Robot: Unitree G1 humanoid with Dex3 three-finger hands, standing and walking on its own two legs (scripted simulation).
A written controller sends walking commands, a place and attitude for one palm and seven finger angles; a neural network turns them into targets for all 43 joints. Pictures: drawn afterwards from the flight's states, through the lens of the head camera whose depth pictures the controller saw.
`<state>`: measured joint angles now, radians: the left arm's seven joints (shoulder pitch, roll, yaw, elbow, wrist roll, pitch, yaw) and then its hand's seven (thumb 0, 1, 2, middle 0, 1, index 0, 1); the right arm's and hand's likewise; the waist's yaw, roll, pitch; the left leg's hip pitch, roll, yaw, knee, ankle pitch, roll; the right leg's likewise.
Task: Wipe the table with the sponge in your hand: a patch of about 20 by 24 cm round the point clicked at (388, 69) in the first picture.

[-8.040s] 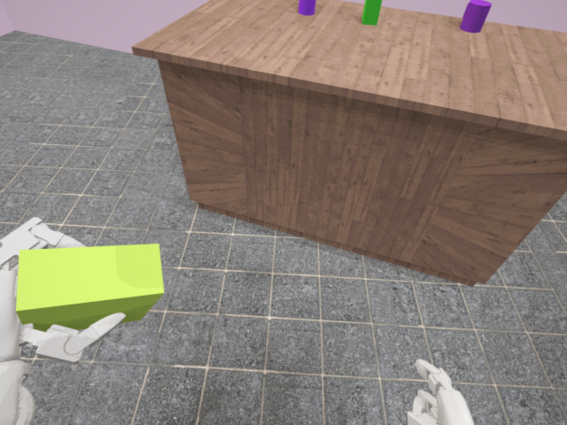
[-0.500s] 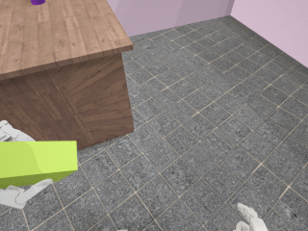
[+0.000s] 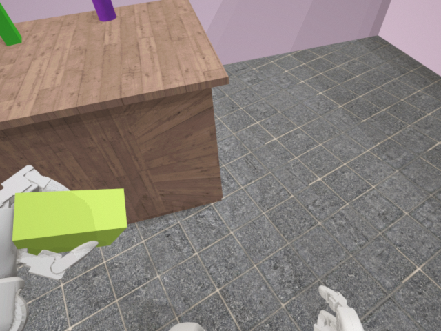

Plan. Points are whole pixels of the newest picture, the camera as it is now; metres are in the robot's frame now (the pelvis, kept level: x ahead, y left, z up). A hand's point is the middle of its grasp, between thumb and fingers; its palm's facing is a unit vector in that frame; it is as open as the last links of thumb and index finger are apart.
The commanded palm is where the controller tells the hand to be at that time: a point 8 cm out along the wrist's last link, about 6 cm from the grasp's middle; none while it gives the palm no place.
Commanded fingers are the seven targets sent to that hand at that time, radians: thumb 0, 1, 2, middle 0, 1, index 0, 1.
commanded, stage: take the last steps up to it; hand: left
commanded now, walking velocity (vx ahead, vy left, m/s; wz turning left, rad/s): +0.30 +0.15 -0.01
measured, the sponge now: (86, 222) +0.23 +0.20 +0.15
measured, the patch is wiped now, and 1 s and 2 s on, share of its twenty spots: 0.00 0.00 0.00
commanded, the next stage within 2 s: come to a stop and stand still in 1.00 s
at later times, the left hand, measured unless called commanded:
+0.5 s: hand (57, 148) +0.34 +0.29 +0.18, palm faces +0.33 -0.82 -0.48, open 9.7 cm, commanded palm +0.29 +0.34 +0.18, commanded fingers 0.00 0.10 1.30 -1.20 -1.60 -1.20 -1.60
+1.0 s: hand (54, 107) +0.45 +0.35 +0.18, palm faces +0.34 -0.81 -0.48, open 9.7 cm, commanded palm +0.39 +0.40 +0.18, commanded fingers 0.00 0.10 1.30 -1.20 -1.60 -1.20 -1.60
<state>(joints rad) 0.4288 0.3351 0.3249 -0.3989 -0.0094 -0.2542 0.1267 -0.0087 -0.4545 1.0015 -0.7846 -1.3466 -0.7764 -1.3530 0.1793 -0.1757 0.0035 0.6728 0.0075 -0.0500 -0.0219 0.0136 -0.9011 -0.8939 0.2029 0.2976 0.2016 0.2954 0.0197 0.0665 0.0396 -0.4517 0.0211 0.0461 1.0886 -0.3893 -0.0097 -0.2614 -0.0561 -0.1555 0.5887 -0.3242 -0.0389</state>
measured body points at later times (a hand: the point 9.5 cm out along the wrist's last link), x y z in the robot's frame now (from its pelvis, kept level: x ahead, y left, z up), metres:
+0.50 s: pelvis +0.11 +0.07 +0.00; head +0.16 +0.06 +0.45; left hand +0.32 +0.33 +0.21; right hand +0.27 -0.15 -0.10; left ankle +0.10 +0.18 -0.73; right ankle +0.12 -0.03 -0.70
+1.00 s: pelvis +0.22 +0.13 -0.01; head +0.27 +0.13 +0.44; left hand +0.43 +0.39 +0.21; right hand +0.39 -0.14 -0.08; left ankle +0.27 +0.25 -0.73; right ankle +0.17 -0.01 -0.72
